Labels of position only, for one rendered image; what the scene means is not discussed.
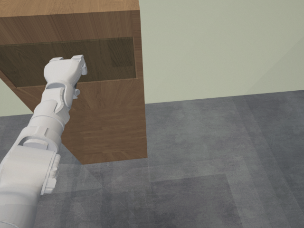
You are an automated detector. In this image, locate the drawer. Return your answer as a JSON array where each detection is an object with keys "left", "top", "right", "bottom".
[{"left": 0, "top": 37, "right": 136, "bottom": 87}]

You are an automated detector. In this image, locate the left robot forearm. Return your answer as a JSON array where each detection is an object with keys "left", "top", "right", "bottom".
[{"left": 0, "top": 80, "right": 74, "bottom": 180}]

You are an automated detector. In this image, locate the cabinet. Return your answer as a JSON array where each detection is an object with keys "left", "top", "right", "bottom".
[{"left": 0, "top": 0, "right": 148, "bottom": 165}]

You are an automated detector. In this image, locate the robot left upper arm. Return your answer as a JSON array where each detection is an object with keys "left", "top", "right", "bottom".
[{"left": 0, "top": 145, "right": 61, "bottom": 228}]

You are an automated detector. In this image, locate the left robot hand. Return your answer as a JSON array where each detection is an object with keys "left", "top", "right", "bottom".
[{"left": 44, "top": 55, "right": 87, "bottom": 99}]

